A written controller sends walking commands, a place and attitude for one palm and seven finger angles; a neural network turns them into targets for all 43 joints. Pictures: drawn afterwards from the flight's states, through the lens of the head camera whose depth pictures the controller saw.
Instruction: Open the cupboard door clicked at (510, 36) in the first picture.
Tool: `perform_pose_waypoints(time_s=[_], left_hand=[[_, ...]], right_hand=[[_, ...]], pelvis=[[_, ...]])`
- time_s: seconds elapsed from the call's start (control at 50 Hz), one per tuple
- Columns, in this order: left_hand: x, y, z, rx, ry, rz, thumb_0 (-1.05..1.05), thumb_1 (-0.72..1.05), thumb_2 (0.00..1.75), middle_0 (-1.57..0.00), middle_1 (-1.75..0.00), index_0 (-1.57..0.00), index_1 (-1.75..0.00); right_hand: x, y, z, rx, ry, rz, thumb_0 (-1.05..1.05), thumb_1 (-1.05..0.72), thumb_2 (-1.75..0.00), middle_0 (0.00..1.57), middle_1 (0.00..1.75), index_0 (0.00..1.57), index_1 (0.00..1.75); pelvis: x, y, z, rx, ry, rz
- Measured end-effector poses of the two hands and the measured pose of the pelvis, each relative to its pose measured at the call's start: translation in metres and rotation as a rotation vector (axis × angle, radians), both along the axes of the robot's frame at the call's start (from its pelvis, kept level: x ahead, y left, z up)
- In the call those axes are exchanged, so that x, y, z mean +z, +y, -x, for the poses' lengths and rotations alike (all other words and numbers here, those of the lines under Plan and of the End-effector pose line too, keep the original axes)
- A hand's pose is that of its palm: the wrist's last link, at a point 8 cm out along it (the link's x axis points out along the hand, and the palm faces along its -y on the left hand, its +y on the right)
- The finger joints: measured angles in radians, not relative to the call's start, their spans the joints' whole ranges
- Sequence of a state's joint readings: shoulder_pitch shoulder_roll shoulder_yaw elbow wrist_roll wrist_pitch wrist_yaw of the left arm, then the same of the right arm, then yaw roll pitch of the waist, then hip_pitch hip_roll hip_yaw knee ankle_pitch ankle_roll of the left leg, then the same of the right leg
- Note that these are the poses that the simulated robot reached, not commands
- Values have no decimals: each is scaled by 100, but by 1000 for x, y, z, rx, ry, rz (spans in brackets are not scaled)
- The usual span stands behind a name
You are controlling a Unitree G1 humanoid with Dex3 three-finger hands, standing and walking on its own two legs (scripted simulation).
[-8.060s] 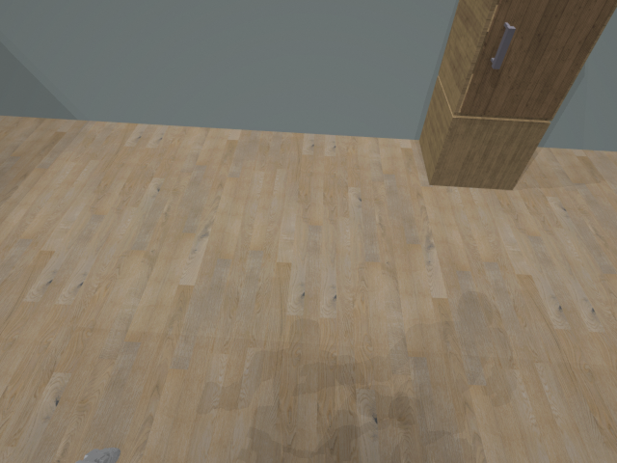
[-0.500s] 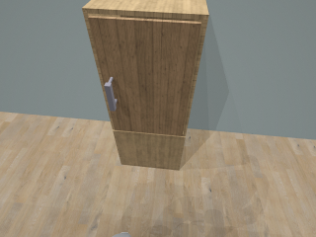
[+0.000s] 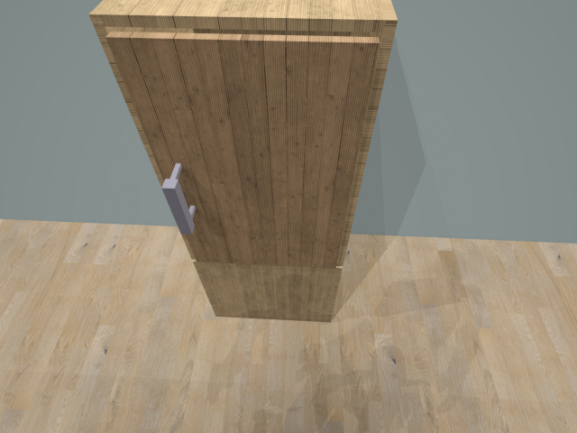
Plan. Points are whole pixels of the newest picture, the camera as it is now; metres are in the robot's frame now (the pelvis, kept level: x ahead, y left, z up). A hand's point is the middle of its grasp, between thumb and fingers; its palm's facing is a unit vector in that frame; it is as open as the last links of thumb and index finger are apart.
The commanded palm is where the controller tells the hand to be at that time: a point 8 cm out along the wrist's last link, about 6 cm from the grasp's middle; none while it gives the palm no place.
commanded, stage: come to a stop and stand still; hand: left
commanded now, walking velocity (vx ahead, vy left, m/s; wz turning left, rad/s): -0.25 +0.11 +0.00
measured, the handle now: (182, 199) +0.53 +0.24 -0.05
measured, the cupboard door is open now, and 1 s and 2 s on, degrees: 0 0 0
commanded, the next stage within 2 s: look again from close up in 0.64 s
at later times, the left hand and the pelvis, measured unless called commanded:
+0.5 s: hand out of the picture +0.05 +0.26 -0.17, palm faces +0.02 -0.97 -0.25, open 7.4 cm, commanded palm none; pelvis -0.02 +0.05 -0.01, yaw -1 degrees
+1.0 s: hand out of the picture +0.02 +0.24 -0.16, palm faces +0.00 -0.97 -0.26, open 7.4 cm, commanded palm none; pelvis -0.03 +0.04 +0.00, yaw -1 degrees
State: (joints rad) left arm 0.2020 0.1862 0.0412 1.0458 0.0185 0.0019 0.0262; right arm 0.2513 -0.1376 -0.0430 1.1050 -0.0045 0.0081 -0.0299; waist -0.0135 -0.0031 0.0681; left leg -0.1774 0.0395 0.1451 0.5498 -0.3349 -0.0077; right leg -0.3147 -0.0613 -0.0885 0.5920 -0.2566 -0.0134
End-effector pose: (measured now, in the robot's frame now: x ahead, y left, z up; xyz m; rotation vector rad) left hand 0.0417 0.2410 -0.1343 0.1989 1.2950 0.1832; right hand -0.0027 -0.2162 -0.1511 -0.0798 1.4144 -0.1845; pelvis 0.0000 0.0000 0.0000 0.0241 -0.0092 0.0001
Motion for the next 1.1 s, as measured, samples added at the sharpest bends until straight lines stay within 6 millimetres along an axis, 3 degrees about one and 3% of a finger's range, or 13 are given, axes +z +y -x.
perform_pose_waypoints(time_s=[0.08,0.2,0.3,0.4,0.52,0.62,0.78,0.96,1.1], left_hand=[[5,-2,-18,-5,-34,-13,1,92,90,-19,-30,-20,-30],[7,9,-23,4,-65,-3,1,91,90,-20,-30,-20,-30],[-7,32,-19,-8,-99,17,1,90,90,-20,-30,-20,-30],[-4,52,-10,-27,-130,12,1,90,90,-20,-30,-20,-30],[-1,64,8,-29,-124,-5,1,90,90,-20,-30,-20,-30],[2,65,24,-21,-95,-15,1,90,90,-19,-30,-20,-30],[7,57,39,-21,-58,-19,1,90,90,-20,-30,-20,-30],[9,45,35,-35,-49,-12,1,90,90,-20,-30,-20,-30],[11,36,29,-40,-55,-6,1,90,90,-20,-30,-20,-30]], right_hand=[[-2,-4,-9,-3,17,0,0,-92,-90,20,30,20,30],[6,-4,-35,39,-48,31,1,-92,-90,20,30,20,30],[14,5,-50,89,-173,86,1,-91,-90,20,30,20,30],[28,13,-65,86,-306,124,1,-91,-90,20,30,20,30],[30,25,-72,92,-376,104,1,-91,-90,20,30,20,30],[25,30,-61,91,-350,70,1,-91,-90,21,30,20,30],[17,21,-23,65,-239,55,1,-91,-90,21,30,20,30],[16,1,19,32,-125,74,1,-91,-90,20,30,20,30],[16,-4,34,21,-76,69,1,-91,-90,20,30,20,30]], pelvis=[[1,0,1,11,7,1],[4,13,12,20,13,3],[-7,34,19,29,8,29],[-9,48,16,-3,-7,31],[-10,53,17,-13,-20,32],[-7,52,20,-17,-25,25],[-2,46,27,-15,-25,14],[2,37,31,-15,-24,8],[5,31,31,-12,-24,8]])
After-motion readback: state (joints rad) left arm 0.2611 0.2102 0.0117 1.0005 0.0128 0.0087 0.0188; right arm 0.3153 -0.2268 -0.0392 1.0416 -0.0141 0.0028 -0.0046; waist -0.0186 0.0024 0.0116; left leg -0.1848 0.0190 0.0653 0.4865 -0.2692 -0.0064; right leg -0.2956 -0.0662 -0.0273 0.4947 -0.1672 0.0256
